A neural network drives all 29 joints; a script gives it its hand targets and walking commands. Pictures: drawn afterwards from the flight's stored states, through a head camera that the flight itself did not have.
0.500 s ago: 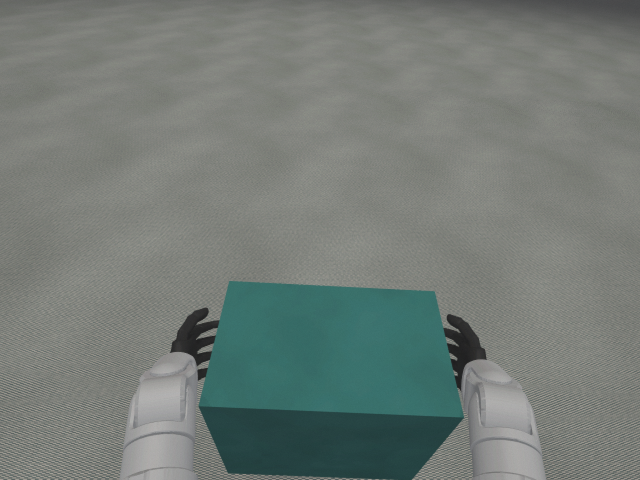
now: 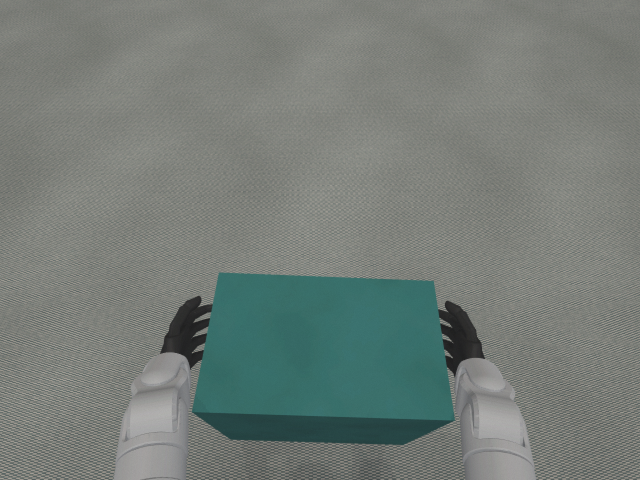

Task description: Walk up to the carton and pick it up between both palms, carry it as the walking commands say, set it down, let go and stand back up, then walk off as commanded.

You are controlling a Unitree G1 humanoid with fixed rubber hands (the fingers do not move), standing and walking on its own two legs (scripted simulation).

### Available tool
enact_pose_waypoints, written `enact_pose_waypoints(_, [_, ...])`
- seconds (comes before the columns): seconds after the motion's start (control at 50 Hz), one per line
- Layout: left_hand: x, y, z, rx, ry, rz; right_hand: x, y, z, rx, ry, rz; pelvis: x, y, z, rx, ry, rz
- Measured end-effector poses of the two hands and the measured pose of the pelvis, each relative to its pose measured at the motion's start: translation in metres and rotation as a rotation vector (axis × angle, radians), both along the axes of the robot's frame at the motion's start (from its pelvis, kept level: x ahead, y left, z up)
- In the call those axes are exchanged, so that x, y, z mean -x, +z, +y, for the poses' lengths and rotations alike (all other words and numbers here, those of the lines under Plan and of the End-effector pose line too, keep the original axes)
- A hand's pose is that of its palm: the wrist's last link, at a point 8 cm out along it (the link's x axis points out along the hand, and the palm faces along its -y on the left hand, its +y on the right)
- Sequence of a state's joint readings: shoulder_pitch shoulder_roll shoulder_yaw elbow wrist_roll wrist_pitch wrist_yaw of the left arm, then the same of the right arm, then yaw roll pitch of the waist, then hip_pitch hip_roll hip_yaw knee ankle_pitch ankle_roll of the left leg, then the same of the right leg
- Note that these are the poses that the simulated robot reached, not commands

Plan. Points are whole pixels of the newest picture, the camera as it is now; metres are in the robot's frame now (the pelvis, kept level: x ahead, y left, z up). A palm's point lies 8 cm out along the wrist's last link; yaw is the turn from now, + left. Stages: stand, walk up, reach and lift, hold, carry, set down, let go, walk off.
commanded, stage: set down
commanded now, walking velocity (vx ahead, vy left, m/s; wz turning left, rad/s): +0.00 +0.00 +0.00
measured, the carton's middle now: (321, 368) +0.29 +0.02 -0.11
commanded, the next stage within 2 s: none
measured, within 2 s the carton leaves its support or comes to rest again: neither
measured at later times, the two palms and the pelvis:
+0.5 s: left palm (201, 346) +0.32 +0.21 -0.12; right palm (444, 352) +0.33 -0.17 -0.12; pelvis -0.05 +0.02 -0.05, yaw +0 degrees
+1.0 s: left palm (224, 356) +0.33 +0.19 -0.21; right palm (434, 360) +0.35 -0.18 -0.22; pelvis -0.05 +0.00 -0.14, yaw +1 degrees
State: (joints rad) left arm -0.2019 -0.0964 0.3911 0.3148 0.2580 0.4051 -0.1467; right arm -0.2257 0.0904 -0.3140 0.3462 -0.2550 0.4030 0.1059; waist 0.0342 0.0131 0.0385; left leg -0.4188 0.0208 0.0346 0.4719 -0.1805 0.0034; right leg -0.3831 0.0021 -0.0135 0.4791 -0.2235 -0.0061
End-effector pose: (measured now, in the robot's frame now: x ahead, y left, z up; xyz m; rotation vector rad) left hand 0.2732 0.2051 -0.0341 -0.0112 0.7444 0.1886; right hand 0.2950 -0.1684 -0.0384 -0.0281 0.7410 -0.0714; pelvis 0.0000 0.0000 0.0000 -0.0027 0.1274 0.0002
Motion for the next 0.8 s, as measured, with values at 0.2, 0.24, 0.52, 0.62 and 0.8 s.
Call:
enact_pose_waypoints(0.2, [-0.016,-0.033,0.009,0.016,-0.002,-0.024,-0.017,-0.027,0.01,0.005,-0.003,-0.022,0.029,-0.02,0.005,0.01,0.014,0.125])
enact_pose_waypoints(0.24, [-0.018,-0.04,0.009,0.019,-0.006,-0.013,-0.016,-0.034,0.009,0.002,-0.011,-0.01,0.033,-0.024,0.007,0.011,0.016,0.144])
enact_pose_waypoints(0.52, [-0.044,-0.087,0.002,0.025,-0.006,0.005,-0.04,-0.082,0.002,-0.009,-0.02,0.007,0.049,-0.057,0.017,0.008,0.004,0.314])
enact_pose_waypoints(0.62, [-0.051,-0.11,0.0,0.023,-0.002,0.022,-0.05,-0.103,0.0,-0.006,-0.011,0.023,0.045,-0.069,0.016,0.01,0.006,0.395])
enact_pose_waypoints(0.8, [-0.059,-0.146,-0.009,0.03,0.0,-0.012,-0.056,-0.138,-0.009,-0.015,-0.023,-0.012,0.039,-0.099,0.009,0.005,0.002,0.527])
